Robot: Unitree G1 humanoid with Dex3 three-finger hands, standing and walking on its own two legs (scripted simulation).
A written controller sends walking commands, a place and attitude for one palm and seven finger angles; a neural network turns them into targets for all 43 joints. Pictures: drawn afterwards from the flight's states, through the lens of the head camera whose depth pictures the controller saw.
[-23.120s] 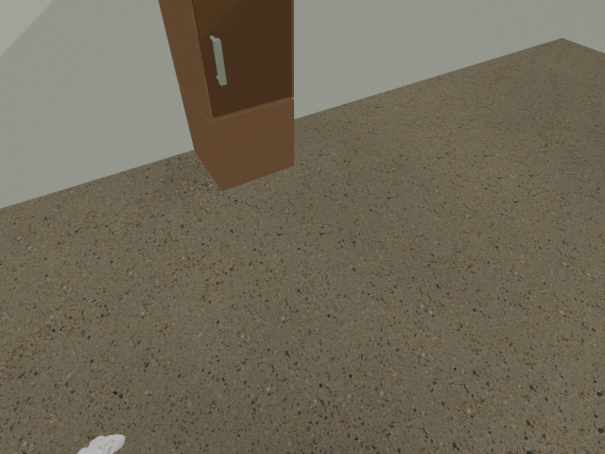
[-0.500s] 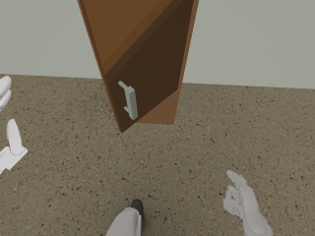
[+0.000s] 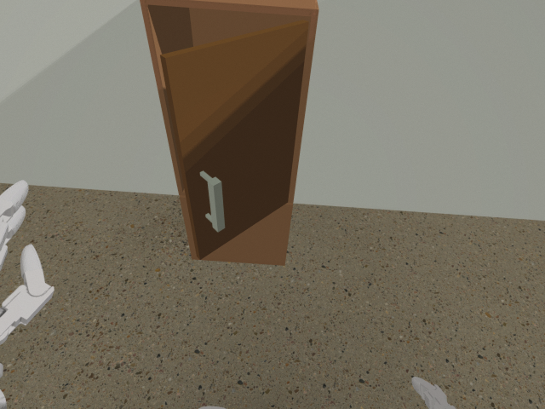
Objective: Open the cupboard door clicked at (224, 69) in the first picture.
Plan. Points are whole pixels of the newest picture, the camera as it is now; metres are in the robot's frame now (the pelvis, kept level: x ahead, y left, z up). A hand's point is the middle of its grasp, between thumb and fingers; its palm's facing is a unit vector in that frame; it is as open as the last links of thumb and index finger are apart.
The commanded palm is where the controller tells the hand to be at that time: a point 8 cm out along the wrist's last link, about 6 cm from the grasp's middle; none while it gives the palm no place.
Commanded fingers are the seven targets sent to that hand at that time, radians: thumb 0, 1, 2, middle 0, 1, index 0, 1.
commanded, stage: stop stepping back and stand still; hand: left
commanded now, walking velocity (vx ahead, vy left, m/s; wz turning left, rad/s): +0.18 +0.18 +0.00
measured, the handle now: (211, 201) +0.61 +0.20 -0.11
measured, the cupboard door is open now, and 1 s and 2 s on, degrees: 47 47 47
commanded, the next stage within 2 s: let the arm hang, fingers relaxed in 0.42 s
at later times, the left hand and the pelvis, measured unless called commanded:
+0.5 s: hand (28, 301) +0.17 +0.27 +0.16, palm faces +0.48 -0.77 -0.42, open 7.4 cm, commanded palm none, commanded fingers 0.00 0.90 0.90 -0.20 -0.30 -0.20 -0.30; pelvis -0.02 +0.01 -0.01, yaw +2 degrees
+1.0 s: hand out of the picture +0.00 +0.19 -0.17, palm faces +0.11 -0.96 -0.25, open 7.1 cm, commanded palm none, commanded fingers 0.00 0.90 0.90 -0.20 -0.30 -0.20 -0.30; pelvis -0.03 -0.02 +0.00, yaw +6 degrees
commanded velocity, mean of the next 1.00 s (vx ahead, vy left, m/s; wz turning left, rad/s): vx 0.05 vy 0.00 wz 0.00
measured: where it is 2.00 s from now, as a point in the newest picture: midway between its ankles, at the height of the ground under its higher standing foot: outside the picture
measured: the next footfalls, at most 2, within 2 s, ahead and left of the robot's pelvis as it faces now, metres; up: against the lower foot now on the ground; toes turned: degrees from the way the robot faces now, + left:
left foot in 0.16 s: -0.01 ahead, +0.11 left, +0.00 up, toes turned +4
